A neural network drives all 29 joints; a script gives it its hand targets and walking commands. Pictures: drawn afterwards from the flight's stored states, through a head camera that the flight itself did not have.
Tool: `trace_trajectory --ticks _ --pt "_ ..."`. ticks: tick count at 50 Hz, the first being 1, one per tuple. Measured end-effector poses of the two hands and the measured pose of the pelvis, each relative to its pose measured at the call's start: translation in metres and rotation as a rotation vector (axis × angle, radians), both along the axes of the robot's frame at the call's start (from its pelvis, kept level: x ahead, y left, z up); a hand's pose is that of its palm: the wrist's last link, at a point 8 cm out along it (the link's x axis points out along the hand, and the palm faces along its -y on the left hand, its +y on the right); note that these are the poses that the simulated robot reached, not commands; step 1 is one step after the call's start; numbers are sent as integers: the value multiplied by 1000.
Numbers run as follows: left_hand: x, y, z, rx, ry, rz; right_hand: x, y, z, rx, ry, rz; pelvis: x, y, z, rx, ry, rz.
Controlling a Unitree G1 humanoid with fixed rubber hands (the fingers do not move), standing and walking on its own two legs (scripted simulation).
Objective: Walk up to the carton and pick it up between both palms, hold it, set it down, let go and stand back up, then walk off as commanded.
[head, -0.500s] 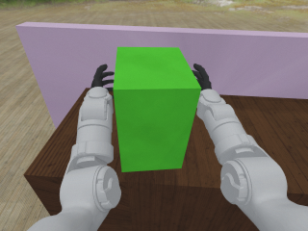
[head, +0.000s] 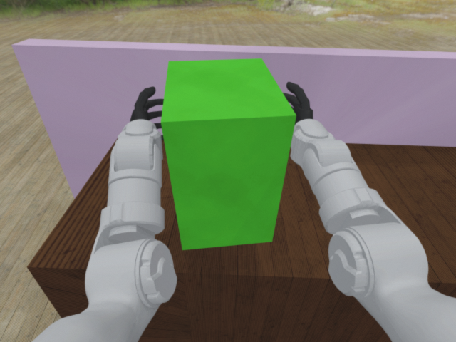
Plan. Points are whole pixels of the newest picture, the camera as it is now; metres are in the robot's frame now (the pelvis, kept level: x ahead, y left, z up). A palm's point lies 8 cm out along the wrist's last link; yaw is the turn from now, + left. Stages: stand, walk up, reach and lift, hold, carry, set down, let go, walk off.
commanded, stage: reach and lift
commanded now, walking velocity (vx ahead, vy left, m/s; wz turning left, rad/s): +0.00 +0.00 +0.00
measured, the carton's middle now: (222, 154) +0.42 +0.03 +0.19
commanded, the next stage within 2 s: hold in 0.74 s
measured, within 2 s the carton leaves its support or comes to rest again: neither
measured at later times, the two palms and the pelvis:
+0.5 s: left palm (145, 117) +0.39 +0.15 +0.28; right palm (310, 110) +0.39 -0.11 +0.29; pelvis +0.00 +0.00 +0.00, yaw +0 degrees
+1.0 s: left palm (143, 111) +0.37 +0.15 +0.30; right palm (318, 102) +0.37 -0.11 +0.31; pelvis +0.00 +0.00 +0.00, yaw +0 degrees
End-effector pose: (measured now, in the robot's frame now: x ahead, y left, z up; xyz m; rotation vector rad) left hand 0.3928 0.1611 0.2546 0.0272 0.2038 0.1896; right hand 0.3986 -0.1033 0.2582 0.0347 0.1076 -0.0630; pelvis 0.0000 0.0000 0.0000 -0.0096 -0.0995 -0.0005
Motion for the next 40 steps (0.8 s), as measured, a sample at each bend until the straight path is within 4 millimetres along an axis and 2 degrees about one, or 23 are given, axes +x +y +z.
trace_trajectory --ticks 6,14,23,33,40 --pt "0 0 12 7 -24 2 0 0 11 6 -25 3 1 1 0 -1 1 0" --pt "-1 -1 10 7 3 -3 -1 -1 10 12 3 -1 1 1 0 -1 1 0" --pt "-4 -8 28 14 -41 -21 -7 -8 33 18 -42 -13 1 1 0 -2 -2 0" --pt "-7 -7 28 10 -15 -18 -9 -7 34 21 -13 -10 1 1 0 -2 -2 0" --pt "-15 -9 48 6 -70 -23 -17 -9 57 25 -67 -13 2 2 0 -2 -2 0"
